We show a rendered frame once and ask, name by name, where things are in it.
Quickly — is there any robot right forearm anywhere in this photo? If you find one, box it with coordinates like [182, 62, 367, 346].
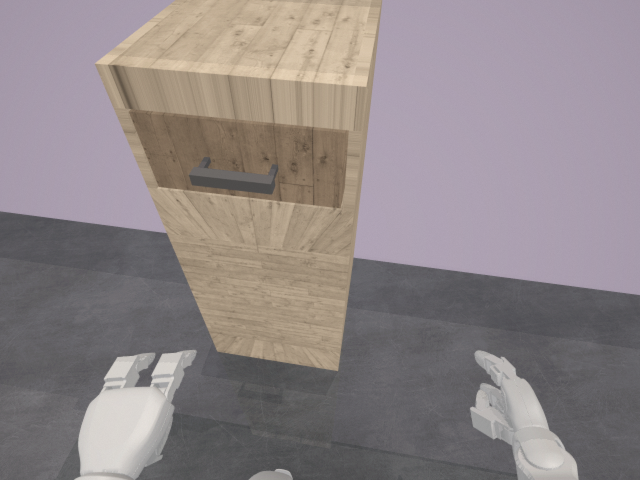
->
[512, 427, 579, 480]

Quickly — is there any robot right hand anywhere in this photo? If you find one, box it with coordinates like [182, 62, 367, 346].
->
[470, 350, 550, 445]

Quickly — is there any robot left hand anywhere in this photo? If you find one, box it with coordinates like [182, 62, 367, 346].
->
[78, 350, 197, 480]

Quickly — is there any handle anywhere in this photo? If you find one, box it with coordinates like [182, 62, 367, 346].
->
[189, 157, 278, 195]

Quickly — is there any left robot shin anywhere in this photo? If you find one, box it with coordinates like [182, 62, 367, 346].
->
[275, 469, 293, 479]

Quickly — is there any drawer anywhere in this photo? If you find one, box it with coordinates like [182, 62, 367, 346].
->
[129, 109, 349, 208]

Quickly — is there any cabinet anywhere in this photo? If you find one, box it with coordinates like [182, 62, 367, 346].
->
[95, 0, 382, 371]

